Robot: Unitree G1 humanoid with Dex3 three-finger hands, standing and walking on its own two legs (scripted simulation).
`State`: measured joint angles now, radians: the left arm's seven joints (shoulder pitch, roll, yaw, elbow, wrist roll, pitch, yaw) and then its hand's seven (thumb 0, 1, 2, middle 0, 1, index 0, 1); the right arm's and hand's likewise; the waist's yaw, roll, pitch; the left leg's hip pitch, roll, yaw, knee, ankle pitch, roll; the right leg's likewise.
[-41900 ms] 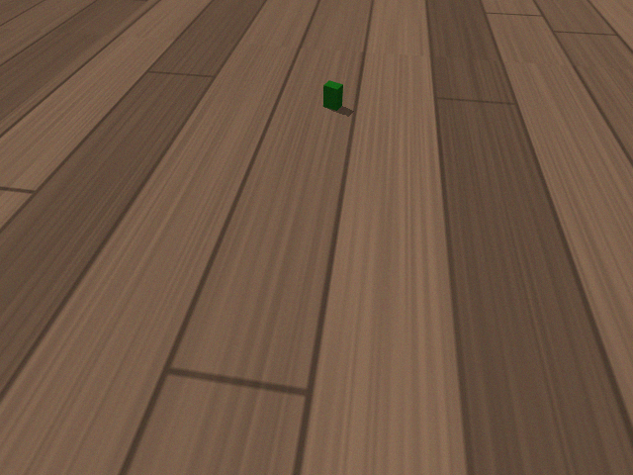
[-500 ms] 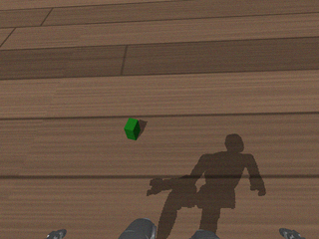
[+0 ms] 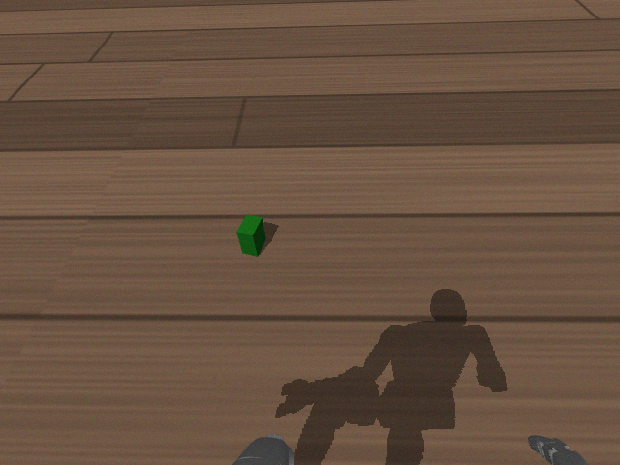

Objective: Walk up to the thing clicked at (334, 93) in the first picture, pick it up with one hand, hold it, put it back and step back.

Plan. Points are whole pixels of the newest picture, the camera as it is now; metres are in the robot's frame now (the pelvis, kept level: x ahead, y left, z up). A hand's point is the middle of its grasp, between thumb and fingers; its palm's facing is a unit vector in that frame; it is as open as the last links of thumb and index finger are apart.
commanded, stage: step back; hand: left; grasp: from above
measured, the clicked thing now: (252, 235) +0.99 +0.31 -0.69
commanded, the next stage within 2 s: stand in 1.02 s
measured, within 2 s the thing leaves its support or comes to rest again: neither
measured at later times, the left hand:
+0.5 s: hand out of the picture +0.07 +0.28 -0.14, palm faces +0.06 -0.91 -0.40, open 7.4 cm
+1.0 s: hand out of the picture +0.11 +0.29 -0.14, palm faces +0.09 -0.93 -0.35, open 7.4 cm
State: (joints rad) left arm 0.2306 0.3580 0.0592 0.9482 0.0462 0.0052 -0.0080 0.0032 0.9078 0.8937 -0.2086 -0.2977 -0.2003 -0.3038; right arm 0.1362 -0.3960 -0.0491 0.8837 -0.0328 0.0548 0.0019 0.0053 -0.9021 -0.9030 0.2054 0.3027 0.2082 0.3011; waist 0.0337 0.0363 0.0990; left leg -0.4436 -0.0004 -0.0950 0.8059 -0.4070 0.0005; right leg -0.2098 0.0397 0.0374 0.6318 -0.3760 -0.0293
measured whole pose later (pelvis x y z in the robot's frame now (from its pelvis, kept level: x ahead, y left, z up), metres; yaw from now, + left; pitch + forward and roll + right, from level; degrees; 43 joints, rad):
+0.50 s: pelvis +0.00 -0.01 +0.00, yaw +4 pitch -3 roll -1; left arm 0.17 0.39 0.07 0.98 0.03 -0.04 -0.02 0.00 0.91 0.89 -0.21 -0.30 -0.20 -0.30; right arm 0.25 -0.37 -0.05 0.98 -0.03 0.01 0.01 0.01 -0.90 -0.90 0.21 0.30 0.21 0.30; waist -0.01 0.03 0.08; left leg -0.27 0.02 -0.09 0.71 -0.41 -0.01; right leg -0.28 0.01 -0.04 0.61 -0.27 -0.02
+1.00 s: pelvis +0.04 +0.02 +0.01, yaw +5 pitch -2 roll +0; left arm 0.09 0.37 0.03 1.07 0.01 -0.02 0.00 0.00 0.91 0.89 -0.21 -0.30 -0.20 -0.30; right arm 0.07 -0.32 -0.01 1.07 -0.02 -0.01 0.01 0.01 -0.90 -0.90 0.21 0.30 0.21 0.30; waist 0.02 -0.01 0.08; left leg -0.22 0.02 -0.01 0.51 -0.25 -0.01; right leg -0.16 -0.03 -0.03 0.49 -0.29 0.02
